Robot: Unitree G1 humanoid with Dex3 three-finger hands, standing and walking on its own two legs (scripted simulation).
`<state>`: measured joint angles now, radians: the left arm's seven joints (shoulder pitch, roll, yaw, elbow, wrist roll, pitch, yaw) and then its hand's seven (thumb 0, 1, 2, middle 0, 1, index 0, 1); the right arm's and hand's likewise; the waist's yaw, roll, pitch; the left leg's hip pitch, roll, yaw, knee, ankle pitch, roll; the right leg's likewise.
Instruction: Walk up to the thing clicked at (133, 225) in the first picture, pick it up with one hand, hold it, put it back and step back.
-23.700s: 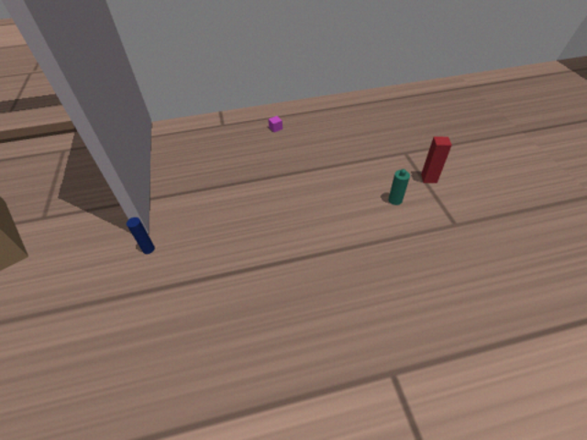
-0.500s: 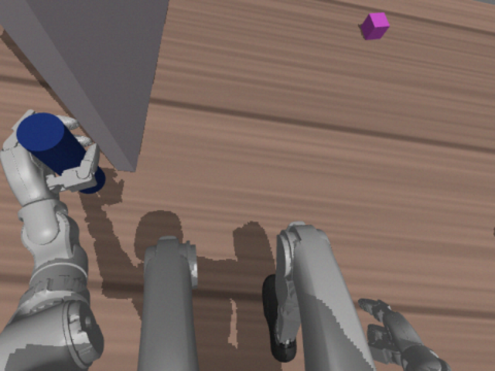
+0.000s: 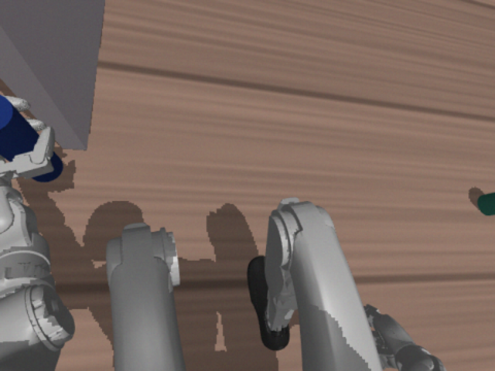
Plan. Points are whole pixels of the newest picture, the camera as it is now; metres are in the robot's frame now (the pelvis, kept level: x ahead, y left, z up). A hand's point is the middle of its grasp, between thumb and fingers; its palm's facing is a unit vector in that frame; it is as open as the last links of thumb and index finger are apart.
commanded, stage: crouch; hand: left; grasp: from the side
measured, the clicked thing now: (21, 145) +0.46 +0.29 -0.08
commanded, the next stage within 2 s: lower in 0.38 s
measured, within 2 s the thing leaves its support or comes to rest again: neither
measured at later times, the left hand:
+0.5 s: hand (36, 148) +0.47 +0.28 -0.12, palm faces +0.33 -0.94 -0.01, open 7.2 cm
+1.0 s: hand (52, 155) +0.48 +0.28 -0.18, palm faces +0.35 -0.94 -0.01, open 7.2 cm
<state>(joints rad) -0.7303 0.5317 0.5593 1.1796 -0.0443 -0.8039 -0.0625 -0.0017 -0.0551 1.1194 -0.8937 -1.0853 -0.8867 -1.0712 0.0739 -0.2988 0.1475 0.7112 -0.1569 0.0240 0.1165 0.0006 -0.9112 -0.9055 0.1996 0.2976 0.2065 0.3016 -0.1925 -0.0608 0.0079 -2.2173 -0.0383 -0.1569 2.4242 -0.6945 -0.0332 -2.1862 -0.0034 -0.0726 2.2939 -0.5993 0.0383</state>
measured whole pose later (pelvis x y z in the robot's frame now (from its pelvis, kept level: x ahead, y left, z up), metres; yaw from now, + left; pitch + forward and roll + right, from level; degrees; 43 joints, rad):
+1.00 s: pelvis +0.00 +0.02 -0.04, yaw -5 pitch +19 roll -15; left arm -0.74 0.76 0.61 1.35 -0.03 -0.96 -0.01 0.00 -0.06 1.12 -0.90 -1.08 -0.89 -1.06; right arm -0.06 -0.37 0.37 0.62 -0.28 0.05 0.15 0.00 -0.91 -0.90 0.20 0.30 0.21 0.30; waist -0.27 -0.18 0.23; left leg -2.25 -0.05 -0.26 2.61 -0.71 -0.01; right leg -2.16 0.03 -0.16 2.38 -0.58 0.06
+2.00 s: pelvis -0.01 +0.03 -0.04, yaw -9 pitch +14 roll -19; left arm -0.73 0.87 0.59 1.46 -0.04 -1.07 0.05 0.00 -0.03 0.97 -0.92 -1.01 -0.91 -1.00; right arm -0.15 -0.38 0.50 0.56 -0.34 0.05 0.15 -0.01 -0.90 -0.89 0.20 0.30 0.21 0.30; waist -0.28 -0.26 0.32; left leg -2.21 -0.03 -0.34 2.66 -0.73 0.01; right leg -2.10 0.06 -0.22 2.35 -0.56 0.07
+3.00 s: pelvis -0.01 +0.04 -0.01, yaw -6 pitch +22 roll -17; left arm -0.76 0.95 0.52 1.36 0.05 -0.65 -0.15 -0.01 -0.54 0.04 -0.07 -0.05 -0.08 -0.05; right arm -0.01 -0.36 0.30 0.57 -0.15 0.14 0.10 0.00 -0.88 -0.89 0.20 0.30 0.21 0.30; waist -0.21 -0.08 0.11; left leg -2.23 -0.01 -0.21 2.50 -0.69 0.07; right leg -2.10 0.02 -0.14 2.25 -0.58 0.04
